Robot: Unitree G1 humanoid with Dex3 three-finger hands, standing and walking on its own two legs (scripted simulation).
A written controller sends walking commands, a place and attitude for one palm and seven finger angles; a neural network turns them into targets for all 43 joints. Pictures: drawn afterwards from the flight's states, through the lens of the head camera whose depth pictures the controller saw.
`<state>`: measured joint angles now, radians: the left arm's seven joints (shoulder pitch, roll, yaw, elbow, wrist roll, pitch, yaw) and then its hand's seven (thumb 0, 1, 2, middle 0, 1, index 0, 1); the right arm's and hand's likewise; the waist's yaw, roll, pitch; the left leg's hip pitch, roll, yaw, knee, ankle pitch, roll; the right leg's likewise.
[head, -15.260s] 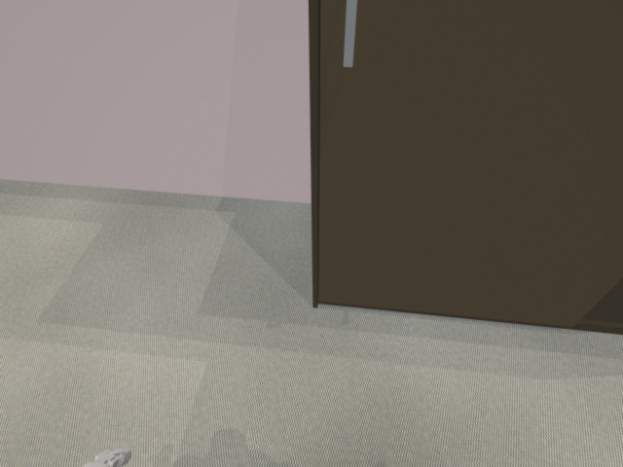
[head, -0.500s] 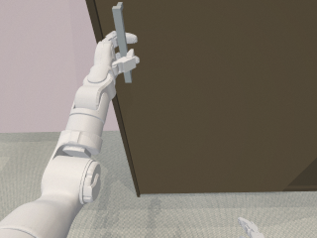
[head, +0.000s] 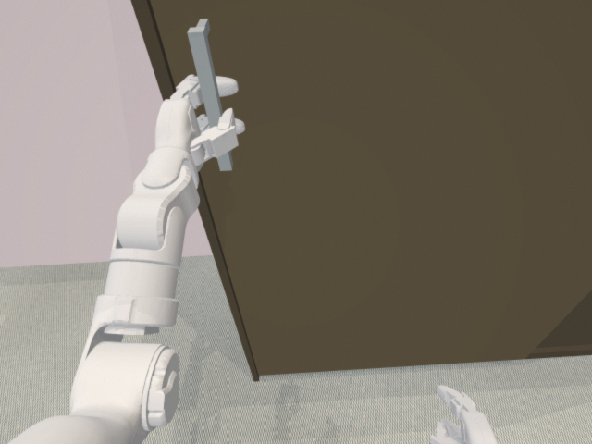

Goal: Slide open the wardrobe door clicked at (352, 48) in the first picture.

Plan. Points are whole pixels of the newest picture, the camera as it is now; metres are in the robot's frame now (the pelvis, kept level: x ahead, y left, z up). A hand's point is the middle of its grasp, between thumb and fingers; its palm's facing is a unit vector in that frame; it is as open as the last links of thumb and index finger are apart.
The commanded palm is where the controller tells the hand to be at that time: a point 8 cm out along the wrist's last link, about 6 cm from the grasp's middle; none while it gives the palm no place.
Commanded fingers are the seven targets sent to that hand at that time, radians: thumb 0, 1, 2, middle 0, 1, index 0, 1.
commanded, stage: tug the door sideways, standing still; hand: left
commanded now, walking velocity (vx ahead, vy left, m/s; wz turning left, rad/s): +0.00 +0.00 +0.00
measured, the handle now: (215, 100) +0.47 +0.12 +0.26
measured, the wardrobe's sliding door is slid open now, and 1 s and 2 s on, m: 0.00 0.04 0.19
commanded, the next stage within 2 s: step sideways, sliding the door along in 0.78 s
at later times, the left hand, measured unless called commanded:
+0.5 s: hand (235, 131) +0.42 +0.09 +0.25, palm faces +0.12 -0.99 -0.05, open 5.6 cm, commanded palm +0.39 +0.08 +0.25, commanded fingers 0.00 0.90 0.90 -0.45 -1.40 -0.45 -1.40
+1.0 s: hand (263, 134) +0.42 +0.05 +0.24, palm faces +0.02 -0.99 -0.11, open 5.9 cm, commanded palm +0.40 +0.09 +0.25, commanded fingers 0.00 0.90 0.90 -0.45 -1.40 -0.45 -1.40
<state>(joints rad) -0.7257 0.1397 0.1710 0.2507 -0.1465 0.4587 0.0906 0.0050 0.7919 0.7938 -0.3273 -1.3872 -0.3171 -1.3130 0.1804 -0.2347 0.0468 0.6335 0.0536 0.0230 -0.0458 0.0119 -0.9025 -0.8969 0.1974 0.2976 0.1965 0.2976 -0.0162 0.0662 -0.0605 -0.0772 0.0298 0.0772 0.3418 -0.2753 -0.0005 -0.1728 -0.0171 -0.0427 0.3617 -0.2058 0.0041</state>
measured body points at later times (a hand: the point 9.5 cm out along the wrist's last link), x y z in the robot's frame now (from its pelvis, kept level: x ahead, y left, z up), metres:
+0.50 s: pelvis -0.02 +0.00 +0.00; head -0.02 -0.01 +0.45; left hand +0.41 +0.14 +0.25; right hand +0.16 -0.20 -0.11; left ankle -0.07 +0.11 -0.75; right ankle -0.01 -0.12 -0.75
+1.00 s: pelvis -0.04 +0.00 -0.01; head -0.03 -0.02 +0.44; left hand +0.41 +0.11 +0.25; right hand +0.09 -0.23 -0.14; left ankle -0.07 +0.11 -0.75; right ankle -0.01 -0.12 -0.75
